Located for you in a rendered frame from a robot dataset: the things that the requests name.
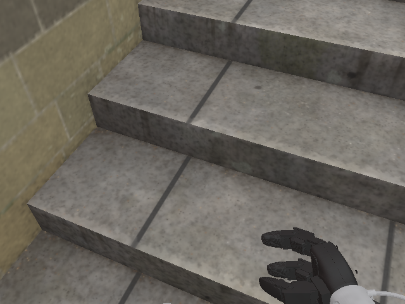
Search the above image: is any right robot hand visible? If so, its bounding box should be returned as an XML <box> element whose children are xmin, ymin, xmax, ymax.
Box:
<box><xmin>259</xmin><ymin>227</ymin><xmax>358</xmax><ymax>304</ymax></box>

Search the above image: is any robot right forearm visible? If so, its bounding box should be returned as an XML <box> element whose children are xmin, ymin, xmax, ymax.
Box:
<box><xmin>330</xmin><ymin>285</ymin><xmax>380</xmax><ymax>304</ymax></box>

